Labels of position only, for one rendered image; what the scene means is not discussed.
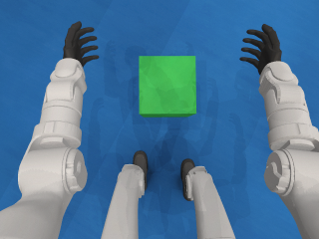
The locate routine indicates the right robot hand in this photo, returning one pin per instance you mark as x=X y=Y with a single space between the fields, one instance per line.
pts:
x=269 y=48

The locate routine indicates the robot right forearm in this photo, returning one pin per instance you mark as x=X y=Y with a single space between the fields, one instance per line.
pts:
x=289 y=122

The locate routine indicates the robot left upper arm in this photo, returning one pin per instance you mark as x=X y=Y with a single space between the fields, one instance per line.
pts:
x=48 y=180

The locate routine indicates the carton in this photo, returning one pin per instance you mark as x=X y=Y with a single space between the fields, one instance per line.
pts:
x=167 y=86

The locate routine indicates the left robot hand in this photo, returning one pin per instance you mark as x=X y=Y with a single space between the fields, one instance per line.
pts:
x=73 y=44

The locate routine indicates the robot right foot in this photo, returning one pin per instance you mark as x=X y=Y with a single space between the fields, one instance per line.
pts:
x=185 y=167

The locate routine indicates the robot right upper arm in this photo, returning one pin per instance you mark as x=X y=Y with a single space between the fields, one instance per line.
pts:
x=294 y=175

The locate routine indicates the robot left shin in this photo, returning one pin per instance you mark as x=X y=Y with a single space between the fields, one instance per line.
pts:
x=130 y=166

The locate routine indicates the robot left forearm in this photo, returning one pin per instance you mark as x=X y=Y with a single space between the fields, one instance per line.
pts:
x=61 y=112

